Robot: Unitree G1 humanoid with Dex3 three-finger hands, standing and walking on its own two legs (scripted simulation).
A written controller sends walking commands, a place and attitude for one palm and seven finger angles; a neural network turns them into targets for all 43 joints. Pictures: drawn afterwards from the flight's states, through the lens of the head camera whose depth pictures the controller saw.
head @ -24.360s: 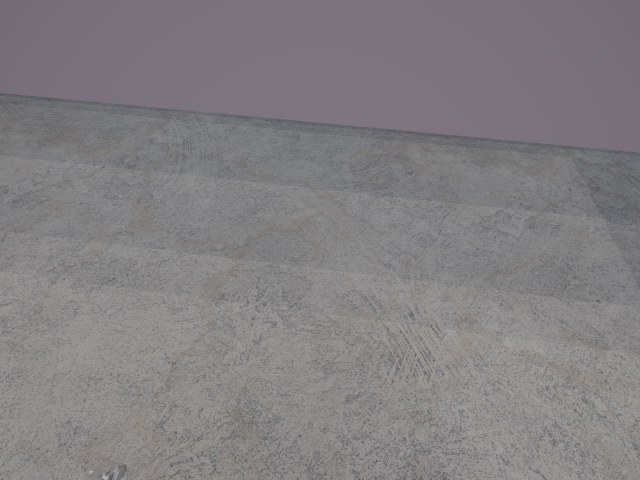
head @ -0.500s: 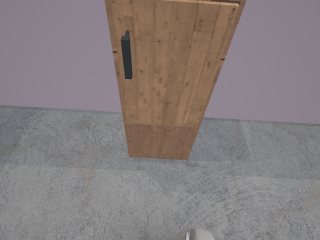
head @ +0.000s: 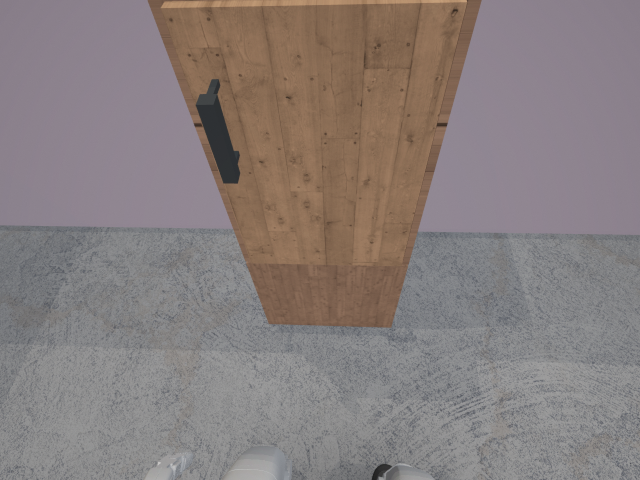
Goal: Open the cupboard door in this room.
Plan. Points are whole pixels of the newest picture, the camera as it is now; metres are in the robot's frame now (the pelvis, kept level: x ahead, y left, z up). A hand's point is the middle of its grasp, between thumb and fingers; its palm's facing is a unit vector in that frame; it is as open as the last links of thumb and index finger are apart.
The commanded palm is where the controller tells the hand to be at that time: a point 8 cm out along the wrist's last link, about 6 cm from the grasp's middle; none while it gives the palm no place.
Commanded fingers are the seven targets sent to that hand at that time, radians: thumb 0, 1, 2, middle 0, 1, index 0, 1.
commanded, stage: come to a stop and stand still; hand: left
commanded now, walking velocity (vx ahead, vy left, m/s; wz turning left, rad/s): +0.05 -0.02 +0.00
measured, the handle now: (223, 133) +0.57 +0.17 +0.08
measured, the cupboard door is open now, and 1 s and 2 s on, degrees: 0 0 0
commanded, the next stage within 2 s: look again from close up in 0.64 s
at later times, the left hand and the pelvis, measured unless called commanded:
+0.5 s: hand out of the picture -0.05 +0.26 -0.17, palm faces +0.00 -0.98 -0.20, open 7.4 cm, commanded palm none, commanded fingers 0.00 0.90 0.90 -0.20 -0.30 -0.20 -0.30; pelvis -0.03 +0.08 +0.01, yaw -2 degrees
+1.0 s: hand out of the picture -0.01 +0.26 -0.16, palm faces -0.01 -0.96 -0.27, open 7.4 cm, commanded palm none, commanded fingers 0.00 0.90 0.90 -0.20 -0.30 -0.20 -0.30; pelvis -0.07 +0.06 +0.00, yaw -1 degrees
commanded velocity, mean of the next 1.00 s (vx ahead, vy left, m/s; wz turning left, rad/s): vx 0.00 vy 0.00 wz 0.00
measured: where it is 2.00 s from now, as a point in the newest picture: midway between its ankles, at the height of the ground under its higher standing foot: outside the picture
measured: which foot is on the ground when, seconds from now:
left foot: up 0.00-0.16, down 0.18-1.00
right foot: down 0.00-0.20, up 0.22-0.52, down 0.54-1.00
